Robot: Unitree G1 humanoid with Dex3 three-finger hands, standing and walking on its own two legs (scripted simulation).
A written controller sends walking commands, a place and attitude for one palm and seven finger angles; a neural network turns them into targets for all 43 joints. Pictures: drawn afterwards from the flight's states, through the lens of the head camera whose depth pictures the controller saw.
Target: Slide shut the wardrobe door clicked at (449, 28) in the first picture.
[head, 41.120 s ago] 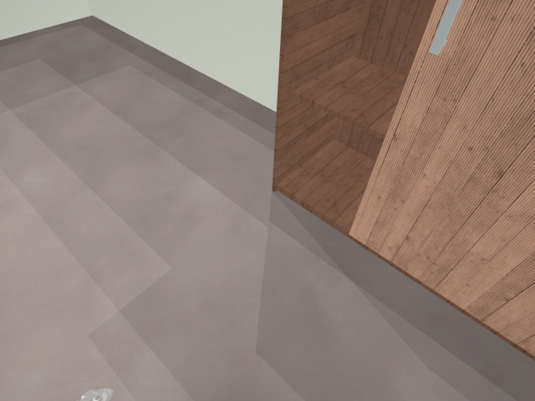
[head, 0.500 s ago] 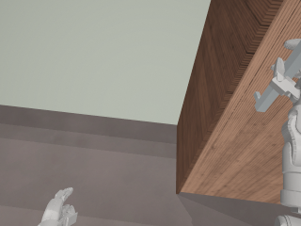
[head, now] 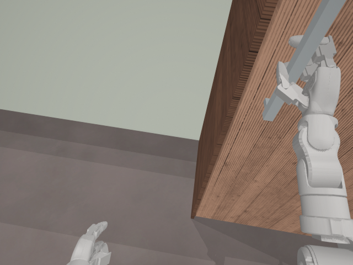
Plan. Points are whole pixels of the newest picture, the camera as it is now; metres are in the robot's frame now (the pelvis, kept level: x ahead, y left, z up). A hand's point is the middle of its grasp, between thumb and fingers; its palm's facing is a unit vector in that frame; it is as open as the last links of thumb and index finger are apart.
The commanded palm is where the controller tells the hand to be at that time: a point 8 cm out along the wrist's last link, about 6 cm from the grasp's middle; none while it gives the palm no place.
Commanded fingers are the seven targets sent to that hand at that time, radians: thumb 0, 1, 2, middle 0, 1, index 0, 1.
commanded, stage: stop walking and hold the door there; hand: right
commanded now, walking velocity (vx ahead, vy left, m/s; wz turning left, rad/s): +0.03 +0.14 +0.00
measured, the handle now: (296, 56) +0.43 -0.18 +0.27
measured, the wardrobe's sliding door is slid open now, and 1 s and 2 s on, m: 0.00 0.01 0.02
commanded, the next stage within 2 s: loosen the grip on the handle in 0.76 s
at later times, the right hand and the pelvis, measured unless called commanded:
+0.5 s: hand (284, 87) +0.39 -0.16 +0.24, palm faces +0.17 +0.97 -0.19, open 7.5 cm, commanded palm +0.36 -0.20 +0.23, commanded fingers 0.00 -0.90 -0.90 0.45 1.40 0.45 1.40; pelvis +0.02 -0.02 +0.00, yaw +2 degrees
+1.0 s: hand (293, 86) +0.39 -0.17 +0.24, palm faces +0.14 +0.97 -0.21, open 7.8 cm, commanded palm +0.35 -0.20 +0.24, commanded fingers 0.00 0.07 -0.43 0.45 1.40 0.45 1.40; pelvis +0.01 -0.01 +0.00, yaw +1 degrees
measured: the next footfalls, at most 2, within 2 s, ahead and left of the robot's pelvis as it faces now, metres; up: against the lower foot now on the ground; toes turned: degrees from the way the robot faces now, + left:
right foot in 0.14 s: +0.10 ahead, -0.13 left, +0.00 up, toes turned +2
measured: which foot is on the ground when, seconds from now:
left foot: down 0.00-1.00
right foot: down 0.00-0.02, up 0.04-0.12, down 0.14-1.00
